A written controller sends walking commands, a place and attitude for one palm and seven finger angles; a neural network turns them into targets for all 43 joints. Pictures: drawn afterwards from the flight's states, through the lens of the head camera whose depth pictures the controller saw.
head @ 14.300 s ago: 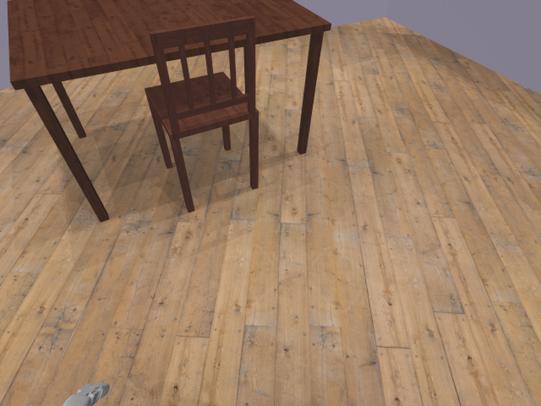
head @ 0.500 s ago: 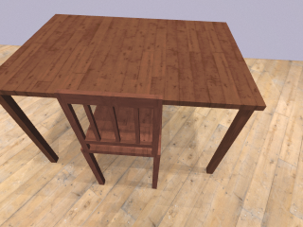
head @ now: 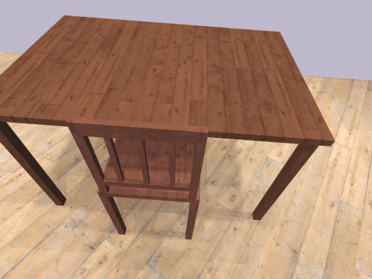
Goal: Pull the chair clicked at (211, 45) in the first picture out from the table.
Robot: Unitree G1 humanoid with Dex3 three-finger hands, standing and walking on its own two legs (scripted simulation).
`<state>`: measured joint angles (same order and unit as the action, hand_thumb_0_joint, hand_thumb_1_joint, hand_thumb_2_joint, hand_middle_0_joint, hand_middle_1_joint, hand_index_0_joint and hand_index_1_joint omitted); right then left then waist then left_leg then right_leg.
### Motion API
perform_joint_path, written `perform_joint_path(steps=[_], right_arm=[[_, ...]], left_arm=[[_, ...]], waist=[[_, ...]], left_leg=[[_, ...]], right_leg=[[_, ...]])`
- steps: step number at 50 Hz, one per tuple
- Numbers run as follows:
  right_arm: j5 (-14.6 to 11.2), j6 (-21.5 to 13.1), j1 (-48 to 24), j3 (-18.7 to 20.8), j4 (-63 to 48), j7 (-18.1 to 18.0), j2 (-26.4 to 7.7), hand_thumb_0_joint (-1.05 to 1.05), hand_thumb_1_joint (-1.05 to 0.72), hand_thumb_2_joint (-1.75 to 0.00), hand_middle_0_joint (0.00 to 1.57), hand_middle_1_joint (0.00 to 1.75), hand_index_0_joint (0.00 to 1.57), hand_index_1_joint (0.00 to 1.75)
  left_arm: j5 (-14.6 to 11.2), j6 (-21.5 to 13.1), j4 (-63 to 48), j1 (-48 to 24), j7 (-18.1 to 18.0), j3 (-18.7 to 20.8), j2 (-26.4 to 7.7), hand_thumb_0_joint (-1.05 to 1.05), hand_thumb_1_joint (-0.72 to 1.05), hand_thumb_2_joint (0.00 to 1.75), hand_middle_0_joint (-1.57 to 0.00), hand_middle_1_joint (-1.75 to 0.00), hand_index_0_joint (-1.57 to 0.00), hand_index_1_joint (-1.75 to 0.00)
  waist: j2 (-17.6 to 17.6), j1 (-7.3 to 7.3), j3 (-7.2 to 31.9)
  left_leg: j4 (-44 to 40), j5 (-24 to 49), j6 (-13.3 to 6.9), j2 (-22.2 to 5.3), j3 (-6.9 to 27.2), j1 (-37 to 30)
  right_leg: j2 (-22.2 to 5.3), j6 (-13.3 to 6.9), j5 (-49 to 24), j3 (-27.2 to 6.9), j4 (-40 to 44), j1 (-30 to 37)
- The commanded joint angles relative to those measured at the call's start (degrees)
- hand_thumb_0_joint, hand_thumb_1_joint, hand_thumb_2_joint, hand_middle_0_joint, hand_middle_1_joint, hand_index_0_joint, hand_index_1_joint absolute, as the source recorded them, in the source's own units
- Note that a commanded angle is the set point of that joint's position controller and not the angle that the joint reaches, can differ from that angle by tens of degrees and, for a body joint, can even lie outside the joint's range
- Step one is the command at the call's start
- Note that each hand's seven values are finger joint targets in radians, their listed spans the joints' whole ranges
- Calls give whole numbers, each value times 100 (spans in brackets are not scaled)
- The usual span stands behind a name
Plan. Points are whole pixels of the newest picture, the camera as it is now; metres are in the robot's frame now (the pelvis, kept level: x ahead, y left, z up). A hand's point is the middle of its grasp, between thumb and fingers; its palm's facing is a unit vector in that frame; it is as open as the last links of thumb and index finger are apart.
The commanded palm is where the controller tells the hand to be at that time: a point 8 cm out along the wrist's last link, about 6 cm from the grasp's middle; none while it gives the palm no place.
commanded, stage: look again from close up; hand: left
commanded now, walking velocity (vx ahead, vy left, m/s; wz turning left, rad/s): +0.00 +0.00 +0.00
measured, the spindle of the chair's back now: (143, 162) +0.45 +0.15 -0.10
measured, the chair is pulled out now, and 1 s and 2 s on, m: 0.00 0.00 0.00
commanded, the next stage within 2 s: raise the hand toward the chair's back in 0.26 s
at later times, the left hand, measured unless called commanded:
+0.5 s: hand out of the picture +0.13 +0.19 -0.07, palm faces +0.23 -0.96 -0.18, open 7.5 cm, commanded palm +0.09 +0.23 -0.06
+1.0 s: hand out of the picture +0.13 +0.17 -0.04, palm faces +0.02 -1.00 -0.09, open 11.1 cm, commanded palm +0.12 +0.23 -0.05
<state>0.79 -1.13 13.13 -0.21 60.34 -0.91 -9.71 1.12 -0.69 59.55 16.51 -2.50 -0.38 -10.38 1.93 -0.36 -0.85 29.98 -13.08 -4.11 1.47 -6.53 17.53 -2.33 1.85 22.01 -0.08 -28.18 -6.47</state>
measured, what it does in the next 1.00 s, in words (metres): lowers itself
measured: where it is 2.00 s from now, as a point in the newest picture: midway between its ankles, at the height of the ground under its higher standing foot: outside the picture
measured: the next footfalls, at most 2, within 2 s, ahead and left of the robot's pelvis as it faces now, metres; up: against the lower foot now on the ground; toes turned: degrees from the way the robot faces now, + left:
none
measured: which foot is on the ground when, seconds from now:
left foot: down 0.00-1.00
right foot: down 0.00-1.00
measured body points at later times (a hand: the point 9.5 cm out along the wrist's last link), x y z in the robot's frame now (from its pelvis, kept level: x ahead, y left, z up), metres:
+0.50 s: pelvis -0.02 -0.01 +0.00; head +0.00 -0.01 +0.45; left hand +0.12 +0.24 -0.06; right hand +0.07 -0.25 -0.13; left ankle +0.03 +0.07 -0.73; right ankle -0.06 -0.13 -0.73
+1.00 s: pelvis -0.05 -0.05 -0.10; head +0.00 -0.02 +0.34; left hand +0.12 +0.22 -0.03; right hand +0.18 -0.27 -0.16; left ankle +0.03 +0.07 -0.73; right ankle -0.04 -0.12 -0.73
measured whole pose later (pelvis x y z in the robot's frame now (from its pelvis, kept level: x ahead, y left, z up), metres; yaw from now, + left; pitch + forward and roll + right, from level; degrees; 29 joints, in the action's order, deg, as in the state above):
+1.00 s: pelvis -0.05 -0.05 -0.10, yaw +4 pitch +13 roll -4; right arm -1.5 -15.8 9.3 -0.3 34.6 -4.5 -14.9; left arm -18.2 -34.5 2.3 22.5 22.4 10.0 -16.0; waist -1.4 2.1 8.1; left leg 71.8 -25.0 -0.3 -2.1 3.6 60.1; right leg 2.8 -4.6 35.2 10.1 -70.2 -48.6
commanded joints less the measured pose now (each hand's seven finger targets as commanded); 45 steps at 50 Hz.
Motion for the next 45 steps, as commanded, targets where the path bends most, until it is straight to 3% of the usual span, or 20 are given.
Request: perform_joint_path(steps=[1,17,18,19,20,21,22,23,25,26,27,29,30,31,32,35,37,41,43,45], right_arm=[[-31,-87,210,128,-159,-35,-747,0,-90,-90,20,30,20,30],[-56,-61,81,112,4,-22,-775,0,-90,-90,20,30,20,30],[-42,-59,61,117,-368,-1,-927,0,-90,-90,20,30,20,30],[-361,-810,530,402,-2306,-210,-1640,0,-90,-90,20,30,20,30],[-352,-1262,-24,22,-1884,-465,-984,0,-90,-90,20,30,20,30],[-231,-1538,124,159,-1729,-440,-1137,0,-90,-90,20,30,20,30],[-382,-1594,276,132,-1570,-309,-870,0,-90,-90,20,30,20,30],[-378,-1574,229,215,-2014,-272,-1088,0,-90,-90,20,30,20,30],[-282,-1611,-111,286,-2378,-304,-1256,0,-90,-90,20,30,20,30],[-209,-1531,-89,293,-2434,-297,-1260,0,-90,-90,20,30,20,30],[-179,-1475,-242,309,-2566,-275,-1222,0,-90,-90,20,30,20,30],[-136,-1376,-562,388,-2807,-198,-1211,0,-90,-90,20,30,20,30],[-180,-1353,-649,437,-2916,-111,-1208,0,-90,-90,20,30,20,30],[-187,-1357,-754,470,-3123,-39,-1255,0,-90,-90,20,30,20,30],[-232,-1359,-830,509,-3366,8,-1282,0,-90,-90,20,30,20,30],[-378,-1226,-949,491,-3797,-4,-1252,0,-90,-90,20,30,20,30],[-367,-1248,-906,457,-4032,-96,-1205,0,-90,-90,20,30,20,30],[-159,-1506,-523,400,-3827,-303,-1036,0,-90,-90,20,30,20,30],[-155,-1708,-436,323,-3550,-363,-1063,0,-90,-90,20,30,20,30],[-199,-1848,-417,259,-3386,-387,-1171,0,-90,-90,20,30,20,30]], left_arm=[[-2,-59,-117,601,-45,112,-568,0,90,90,-20,-30,-20,-30],[-1,-54,97,699,-34,69,-629,0,90,90,-20,-30,-20,-30],[103,-125,73,671,-213,4,-505,0,90,90,-20,-30,-20,-30],[-998,-1199,-8843,-3208,-244,891,-1907,0,88,89,-20,-30,-20,-30],[-648,-975,-8315,-2061,-439,1093,-2150,0,85,88,-20,-29,-20,-29],[-680,-707,-7009,-611,-534,507,-1018,0,83,87,-19,-29,-19,-29],[-773,-153,-5340,1210,-514,-284,312,0,81,86,-19,-29,-19,-29],[-1080,-287,-6640,421,-402,-233,177,0,78,85,-19,-28,-19,-28],[-1033,-788,-6241,113,-150,440,-423,0,74,83,-18,-27,-18,-27],[-1031,-1060,-5354,339,16,722,-488,0,71,82,-18,-27,-18,-27],[-1148,-1424,-4619,946,297,919,-333,0,69,81,-18,-27,-18,-27],[-1404,-2242,-4198,1715,1062,1337,-452,0,64,79,-17,-26,-17,-26],[-1445,-2601,-3955,1917,1490,1416,-564,0,62,78,-17,-26,-17,-26],[-1537,-2929,-4072,1721,1926,1301,-585,0,60,77,-17,-25,-17,-25],[-1596,-3090,-4066,1649,2283,1504,-833,0,57,76,-17,-25,-17,-25],[-1776,-2792,-4219,1377,2615,1967,-1264,0,50,73,-16,-24,-16,-24],[-2040,-2854,-5422,526,2547,2077,-1458,0,46,71,-16,-23,-16,-23],[-2024,-3977,-8054,-1243,2055,1909,-1753,0,36,67,-15,-22,-15,-22],[-1974,-4269,-8040,-705,2071,1321,-1319,0,32,65,-14,-21,-14,-21],[-1992,-4172,-7645,-612,2300,869,-1097,0,27,63,-14,-20,-14,-20]], waist=[[-241,41,-24],[-150,40,-117],[-288,-47,-521],[-1213,-686,2460],[-1590,-238,2250],[-1628,-170,2132],[-1002,-291,988],[-962,-210,764],[-311,-270,386],[421,-304,121],[991,-117,59],[1708,239,271],[1620,396,308],[1395,357,416],[1024,359,669],[-163,470,1079],[-333,280,1221],[-1120,-153,1994],[-1273,-237,1839],[-1155,-474,1564]], left_leg=[[-655,1235,81,-785,940,-843],[-907,914,112,-767,891,-1048],[7,2104,225,-902,945,-806],[-315,2816,429,-478,1112,-2695],[-588,2925,592,-825,1092,-3164],[-808,2547,718,-824,1279,-2784],[-969,1685,583,-747,1380,-2023],[-865,1037,526,-648,1378,-1524],[-157,-585,400,-355,1146,-339],[249,-840,409,-242,1059,354],[684,-728,398,-192,947,900],[1383,-553,437,-172,764,1907],[1573,-498,471,-145,696,2236],[1813,-562,501,-99,635,2472],[2033,-625,500,-65,596,2626],[2362,-925,423,24,439,2785],[2650,-1386,354,-11,415,3006],[3247,-1301,205,-220,642,2748],[3295,-1284,176,-289,744,2630],[3423,-1270,141,-332,879,2781]], right_leg=[[-270,-318,-1130,-185,469,-599],[-361,-286,-1146,-247,718,-576],[-335,-257,-1511,-383,678,-1060],[163,-318,-2241,540,-110,-1225],[206,-288,-976,396,-845,-1623],[260,-314,-113,368,-1262,-1901],[220,-285,-3,358,-1489,-2306],[148,-242,-1,402,-1252,-2244],[190,-281,-13,534,-483,-2272],[232,-289,186,607,-409,-2638],[252,-303,350,618,-610,-2954],[279,-323,396,483,-1239,-3369],[211,-355,272,237,-1380,-3266],[146,-347,254,54,-1555,-3312],[81,-331,216,-154,-1679,-3240],[8,-313,852,-551,-1635,-3223],[-37,-214,1922,-875,-1477,-3525],[153,-310,2117,-974,-1878,-4116],[293,-395,1841,-696,-2167,-4475],[324,-326,1535,-615,-2234,-4628]])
